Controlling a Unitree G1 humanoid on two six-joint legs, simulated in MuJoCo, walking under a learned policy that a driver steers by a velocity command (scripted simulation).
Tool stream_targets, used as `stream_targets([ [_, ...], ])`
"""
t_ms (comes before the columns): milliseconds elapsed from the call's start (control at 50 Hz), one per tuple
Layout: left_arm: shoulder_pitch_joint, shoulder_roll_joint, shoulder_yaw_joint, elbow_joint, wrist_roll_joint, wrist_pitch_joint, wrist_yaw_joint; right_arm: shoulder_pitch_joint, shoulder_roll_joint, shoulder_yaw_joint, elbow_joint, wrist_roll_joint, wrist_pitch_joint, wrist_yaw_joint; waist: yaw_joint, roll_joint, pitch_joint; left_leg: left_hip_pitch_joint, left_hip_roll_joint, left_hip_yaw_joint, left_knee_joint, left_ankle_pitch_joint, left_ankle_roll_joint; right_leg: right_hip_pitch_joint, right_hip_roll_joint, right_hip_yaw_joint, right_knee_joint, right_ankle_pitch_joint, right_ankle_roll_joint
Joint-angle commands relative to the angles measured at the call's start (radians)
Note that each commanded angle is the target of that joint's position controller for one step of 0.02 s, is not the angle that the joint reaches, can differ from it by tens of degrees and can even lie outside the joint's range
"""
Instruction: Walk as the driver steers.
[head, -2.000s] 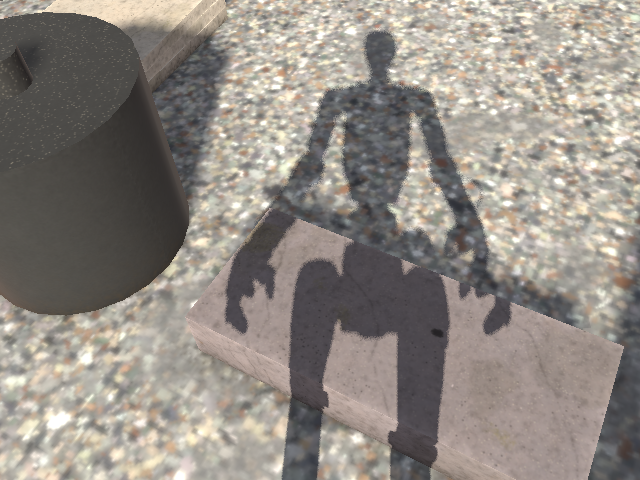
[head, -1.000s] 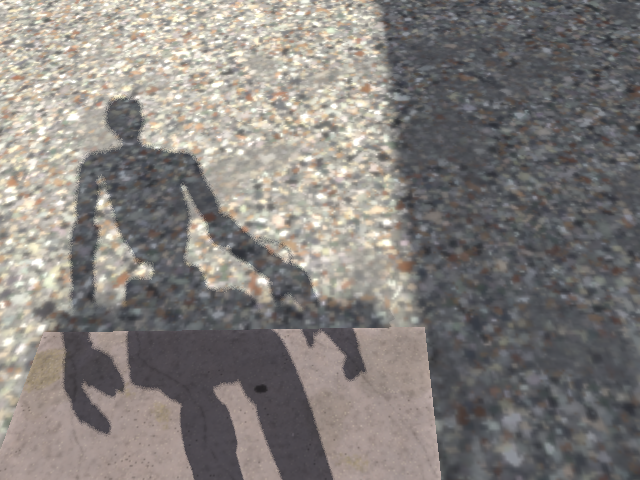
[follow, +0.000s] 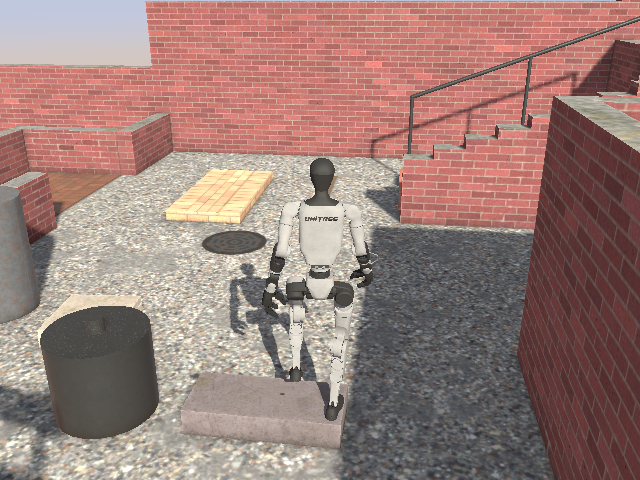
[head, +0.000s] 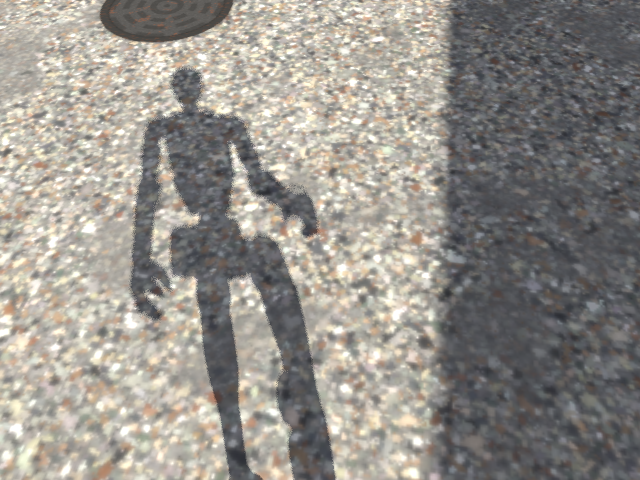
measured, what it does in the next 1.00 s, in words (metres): walks ahead, turning left: left foot, then right foot 0.15 m lower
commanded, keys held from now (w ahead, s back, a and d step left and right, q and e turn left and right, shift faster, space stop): w+q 1.00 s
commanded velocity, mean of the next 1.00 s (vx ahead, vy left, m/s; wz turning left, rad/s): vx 0.50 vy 0.00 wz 0.57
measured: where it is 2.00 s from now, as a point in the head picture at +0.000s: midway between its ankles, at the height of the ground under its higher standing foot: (186, 332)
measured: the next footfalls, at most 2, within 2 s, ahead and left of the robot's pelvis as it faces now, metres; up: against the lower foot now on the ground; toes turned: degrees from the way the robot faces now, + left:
left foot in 0.14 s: +0.13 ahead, +0.07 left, +0.00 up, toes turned +8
right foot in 0.68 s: +0.58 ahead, -0.03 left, -0.15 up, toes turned +26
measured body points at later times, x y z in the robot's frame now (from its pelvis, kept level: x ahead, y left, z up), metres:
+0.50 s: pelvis +0.25 +0.03 -0.03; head +0.27 +0.04 +0.42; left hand +0.45 +0.31 -0.08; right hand +0.26 -0.26 -0.16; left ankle +0.09 +0.06 -0.74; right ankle +0.45 -0.07 -0.72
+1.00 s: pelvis +0.54 +0.07 -0.15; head +0.57 +0.09 +0.30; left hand +0.36 +0.26 -0.28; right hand +0.85 +0.01 -0.24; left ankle +0.60 +0.24 -0.84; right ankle +0.54 -0.04 -0.89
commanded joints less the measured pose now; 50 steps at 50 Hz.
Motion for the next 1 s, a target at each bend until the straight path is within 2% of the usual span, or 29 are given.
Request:
stream_targets([
  [20,-0.055,0.146,0.027,-0.094,0.011,-0.009,0.021,0.158,-0.017,-0.013,0.034,-0.013,0.013,0.018,-0.066,-0.136,-0.099,0.302,-0.049,0.128,-0.024,0.117,0.032,0.026,-0.165,-0.027,-0.034,0.983,-0.035],
  [100,-0.188,0.192,0.047,-0.156,0.012,0.014,0.021,0.319,-0.134,-0.059,0.062,-0.020,0.034,-0.019,-0.193,-0.201,-0.153,0.588,-0.080,0.149,-0.078,-0.160,0.070,-0.019,-0.217,-0.041,0.243,1.166,-0.064],
  [140,-0.288,0.210,0.067,-0.185,-0.015,0.050,0.021,0.511,-0.171,-0.085,0.108,-0.036,0.035,-0.017,-0.325,-0.126,-0.142,0.764,-0.046,0.021,-0.442,-0.297,0.141,-0.117,-0.189,0.019,0.711,0.884,-0.051],
  [160,-0.314,0.134,0.059,-0.196,0.004,0.067,0.016,0.433,-0.158,-0.083,0.129,-0.020,0.025,-0.011,-0.281,0.122,0.021,0.785,-0.014,-0.051,-0.586,-0.096,0.172,-0.363,-0.022,0.059,1.043,-0.008,-0.026],
  [180,-0.082,0.033,0.028,-0.242,0.015,0.067,0.016,0.261,-0.173,-0.051,0.083,0.001,-0.005,-0.008,0.015,0.174,0.059,0.798,0.102,-0.360,-0.413,0.532,0.225,-0.635,0.009,0.184,1.147,-0.206,0.014],
  [200,-0.061,0.096,0.041,-0.251,0.038,0.060,0.010,0.309,-0.195,-0.057,0.060,0.021,-0.030,-0.005,-0.014,0.021,-0.041,0.822,0.193,-0.499,-0.519,0.532,0.311,-0.637,-0.004,0.284,1.091,-0.170,0.052],
  [220,-0.119,0.093,0.034,-0.299,0.015,0.051,-0.003,0.268,-0.238,-0.071,0.063,0.011,-0.026,-0.020,0.010,0.110,0.041,0.599,0.214,-0.586,-0.677,0.110,0.325,-0.595,-0.009,0.268,0.941,-0.177,0.093],
  [240,-0.192,0.160,0.053,-0.301,0.005,0.053,-0.004,0.226,-0.179,-0.052,0.052,0.002,-0.032,-0.025,0.016,0.028,0.110,0.520,0.196,-0.565,-0.700,-0.044,0.303,-0.586,-0.040,0.290,0.834,-0.204,0.113],
  [260,-0.271,0.160,0.046,-0.309,0.001,0.071,-0.005,0.239,-0.167,-0.043,0.058,-0.011,-0.033,-0.032,-0.015,-0.019,0.108,0.473,0.150,-0.469,-0.718,-0.106,0.266,-0.521,-0.025,0.258,0.673,-0.246,0.138],
  [280,-0.307,0.133,0.034,-0.321,-0.003,0.093,-0.008,0.259,-0.175,-0.041,0.067,-0.022,-0.033,-0.039,-0.030,0.023,0.122,0.429,0.113,-0.419,-0.738,-0.126,0.256,-0.458,-0.002,0.225,0.550,-0.268,0.144],
  [300,-0.292,0.122,0.036,-0.297,0.015,0.103,-0.013,0.251,-0.153,-0.033,0.066,-0.039,-0.046,-0.036,-0.044,0.005,0.104,0.409,0.098,-0.382,-0.675,-0.018,0.245,-0.403,-0.008,0.222,0.592,-0.013,0.127],
  [320,-0.300,0.134,0.046,-0.303,0.023,0.102,-0.012,0.297,-0.164,-0.029,0.070,-0.040,-0.066,-0.028,-0.058,-0.004,0.054,0.496,0.111,-0.426,-0.652,0.077,0.264,-0.470,-0.008,0.243,0.639,0.085,0.101],
  [340,-0.385,0.174,0.063,-0.336,0.024,0.086,-0.010,0.400,-0.192,-0.042,0.108,-0.021,-0.088,-0.036,-0.091,-0.040,0.050,0.646,0.162,-0.519,-0.612,0.002,0.268,-0.643,-0.051,0.342,0.618,0.170,0.075],
  [380,-0.466,0.171,0.056,-0.375,0.033,0.082,-0.022,0.424,-0.209,-0.047,0.117,-0.009,-0.097,-0.042,-0.103,-0.007,0.042,0.697,0.114,-0.501,-0.601,-0.115,0.235,-0.710,-0.034,0.349,0.494,0.232,0.071],
  [540,-0.582,0.114,0.033,-0.440,0.015,0.061,-0.057,0.447,-0.171,-0.035,0.104,-0.033,-0.072,-0.060,-0.159,0.018,0.057,0.567,0.012,-0.448,-0.467,-0.219,0.134,-0.507,0.012,0.305,0.263,0.532,0.044],
  [600,-0.477,0.115,0.035,-0.393,0.003,0.036,-0.044,0.410,-0.173,-0.039,0.099,-0.034,-0.070,-0.074,-0.124,0.018,0.055,0.569,-0.050,-0.411,-0.331,-0.246,0.071,-0.285,-0.011,0.317,0.053,0.625,0.065],
  [640,-0.173,0.143,0.059,-0.286,0.014,0.028,-0.014,0.375,-0.193,-0.045,0.108,-0.022,-0.060,-0.080,0.029,-0.039,-0.058,0.615,-0.130,-0.325,0.059,-0.113,0.049,-0.016,-0.028,0.304,-0.136,0.846,0.075],
  [660,0.001,0.181,0.079,-0.221,0.024,0.034,-0.002,0.355,-0.197,-0.051,0.105,0.006,-0.050,-0.075,0.112,-0.074,-0.111,0.477,-0.152,-0.252,0.336,-0.194,0.025,0.220,-0.077,0.303,-0.162,0.954,0.068],
  [680,0.106,0.209,0.089,-0.189,0.037,0.039,-0.005,0.303,-0.131,-0.042,0.086,0.025,-0.046,-0.064,0.156,-0.113,-0.142,0.245,-0.235,-0.179,0.687,-0.716,0.002,0.401,-0.188,0.393,-0.074,0.994,0.032],
  [700,0.125,0.224,0.071,-0.198,0.071,0.025,-0.025,0.435,-0.054,-0.021,0.029,0.060,-0.043,-0.071,0.023,-0.181,-0.244,0.012,-0.191,-0.167,0.874,-0.868,-0.017,0.623,-0.352,0.472,0.318,1.563,0.034],
  [720,0.098,0.216,0.076,-0.219,0.049,0.019,-0.034,0.533,-0.082,-0.012,0.048,0.062,-0.046,-0.082,0.006,-0.274,-0.365,-0.137,-0.136,-0.166,0.938,-0.775,-0.028,0.725,-0.464,0.629,0.379,1.526,-0.088],
  [740,0.005,0.197,0.079,-0.250,0.042,0.014,-0.025,0.467,-0.128,-0.010,0.067,0.024,-0.034,-0.079,0.026,-0.194,-0.329,-0.207,-0.085,-0.123,0.903,-0.630,-0.038,0.547,-0.461,0.681,0.200,0.849,-0.183],
  [760,-0.055,0.178,0.073,-0.256,0.045,0.011,-0.011,0.390,-0.137,-0.012,0.050,-0.024,-0.022,-0.065,0.002,-0.159,-0.261,-0.172,-0.046,-0.086,0.882,-0.549,-0.043,0.324,-0.438,0.732,0.062,0.375,-0.216],
  [780,-0.111,0.138,0.050,-0.248,0.027,0.000,-0.002,0.230,-0.184,-0.029,0.016,-0.053,-0.025,-0.035,-0.008,-0.024,-0.120,-0.113,-0.009,-0.125,0.664,-0.419,-0.033,0.099,-0.349,0.639,-0.061,0.208,-0.143],
  [800,-0.138,0.193,0.057,-0.227,0.022,-0.015,0.008,0.196,-0.150,-0.021,-0.025,-0.048,-0.016,-0.006,-0.054,-0.128,-0.033,-0.055,0.020,-0.167,0.508,-0.351,-0.061,-0.076,-0.409,0.659,-0.114,0.259,-0.167],
  [820,-0.131,0.175,0.050,-0.198,0.014,-0.016,0.008,0.138,-0.142,-0.015,-0.035,-0.041,-0.002,0.015,-0.058,-0.121,0.056,-0.003,0.060,-0.154,0.338,-0.319,-0.083,-0.198,-0.350,0.577,-0.184,0.248,-0.151],
  [840,-0.110,0.142,0.042,-0.178,0.014,-0.019,0.006,0.120,-0.123,-0.011,-0.034,-0.043,0.006,0.031,-0.052,-0.124,0.065,0.055,0.045,-0.134,0.243,-0.252,-0.091,-0.242,-0.296,0.490,-0.194,0.325,-0.144],
  [900,-0.115,0.140,0.041,-0.162,0.006,-0.013,-0.003,0.105,-0.065,0.013,-0.036,-0.029,-0.001,0.052,-0.075,-0.137,-0.021,0.164,0.054,-0.089,0.005,-0.106,-0.063,-0.189,-0.250,0.311,-0.173,0.555,-0.121],
  [1000,0.003,0.159,0.049,-0.136,0.007,0.024,-0.002,-0.120,-0.068,0.023,-0.089,-0.022,-0.002,0.060,0.019,-0.085,0.012,0.145,0.035,0.022,-0.241,-0.091,-0.010,0.020,-0.240,0.199,-0.193,0.425,-0.080],
])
